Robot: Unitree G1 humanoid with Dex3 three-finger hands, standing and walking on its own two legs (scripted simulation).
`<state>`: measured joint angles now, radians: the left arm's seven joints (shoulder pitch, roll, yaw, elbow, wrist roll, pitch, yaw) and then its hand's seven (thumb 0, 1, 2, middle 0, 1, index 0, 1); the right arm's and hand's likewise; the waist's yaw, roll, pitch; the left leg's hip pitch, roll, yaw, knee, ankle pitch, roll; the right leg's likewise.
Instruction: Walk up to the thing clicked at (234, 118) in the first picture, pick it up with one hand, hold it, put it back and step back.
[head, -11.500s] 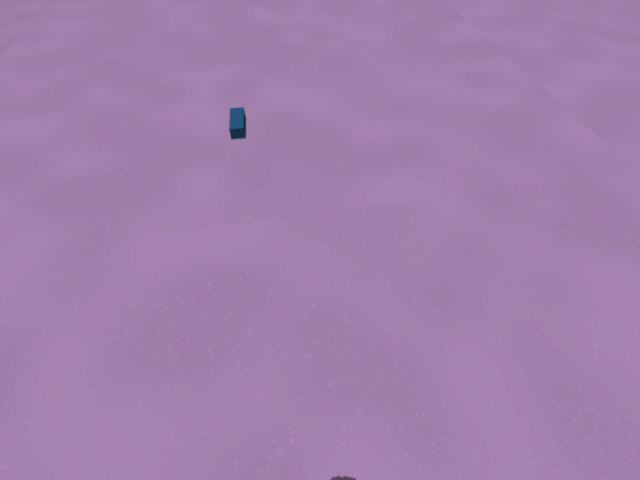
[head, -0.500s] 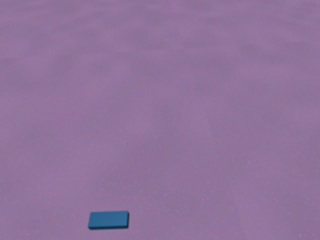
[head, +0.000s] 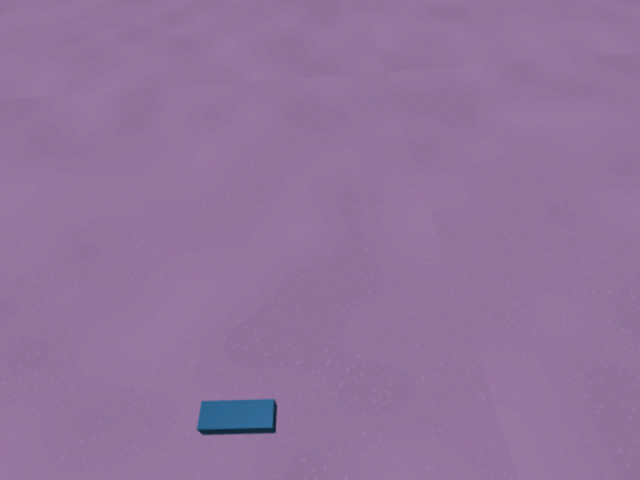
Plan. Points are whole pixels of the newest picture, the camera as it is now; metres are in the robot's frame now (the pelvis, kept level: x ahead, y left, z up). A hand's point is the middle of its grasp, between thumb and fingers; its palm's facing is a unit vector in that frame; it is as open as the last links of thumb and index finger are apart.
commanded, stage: walk up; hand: left
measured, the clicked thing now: (238, 417) +0.39 +0.29 -0.75
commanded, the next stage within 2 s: none
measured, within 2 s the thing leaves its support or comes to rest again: neither
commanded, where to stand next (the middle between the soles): +0.01 +0.05 m, yaw +1 degrees
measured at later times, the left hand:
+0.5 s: hand out of the picture +0.04 +0.36 -0.18, palm faces -0.01 -0.94 -0.35, open 7.4 cm
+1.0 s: hand out of the picture +0.06 +0.29 -0.16, palm faces +0.01 -0.95 -0.32, open 7.4 cm
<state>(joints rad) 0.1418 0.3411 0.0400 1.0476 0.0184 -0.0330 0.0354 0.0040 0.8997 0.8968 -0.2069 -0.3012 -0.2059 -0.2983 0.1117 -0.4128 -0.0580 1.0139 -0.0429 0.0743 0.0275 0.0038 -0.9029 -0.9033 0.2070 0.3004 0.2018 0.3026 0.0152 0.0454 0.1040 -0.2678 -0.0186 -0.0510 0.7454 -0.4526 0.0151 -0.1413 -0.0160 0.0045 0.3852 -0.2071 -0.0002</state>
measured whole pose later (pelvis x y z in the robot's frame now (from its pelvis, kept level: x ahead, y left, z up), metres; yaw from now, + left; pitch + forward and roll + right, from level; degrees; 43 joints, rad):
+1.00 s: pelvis -0.04 +0.04 -0.01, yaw +0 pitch -3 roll +1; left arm 0.14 0.35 0.04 0.94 0.01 0.01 -0.03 0.01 0.90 0.90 -0.21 -0.30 -0.20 -0.30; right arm 0.23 -0.37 -0.02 1.00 -0.02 -0.02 -0.02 0.00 -0.90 -0.90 0.21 0.30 0.20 0.30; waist 0.01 -0.02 0.10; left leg -0.17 -0.02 -0.02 0.49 -0.25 0.00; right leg -0.20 -0.01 0.00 0.56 -0.30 -0.02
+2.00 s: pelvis -0.02 +0.04 +0.00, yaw +0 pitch -3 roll +0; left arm 0.09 0.34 0.03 1.14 0.01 -0.01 -0.01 0.01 0.90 0.90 -0.20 -0.30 -0.20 -0.30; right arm 0.13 -0.35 0.00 1.12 -0.02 -0.01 -0.01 0.00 -0.90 -0.90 0.21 0.30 0.20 0.30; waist 0.00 0.00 0.05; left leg -0.07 0.00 -0.02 0.32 -0.20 -0.01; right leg -0.07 0.02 0.00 0.31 -0.19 -0.02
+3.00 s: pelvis -0.03 +0.04 +0.01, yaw +0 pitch -2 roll +0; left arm 0.12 0.35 0.00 1.13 0.00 -0.02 -0.01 0.01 0.90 0.90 -0.20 -0.30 -0.20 -0.30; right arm 0.13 -0.35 0.01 1.13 -0.01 -0.01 0.00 0.00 -0.90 -0.90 0.21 0.30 0.20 0.30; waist 0.00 0.01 0.05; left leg -0.09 0.01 -0.02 0.29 -0.17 -0.01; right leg -0.10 0.02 0.00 0.30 -0.16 -0.02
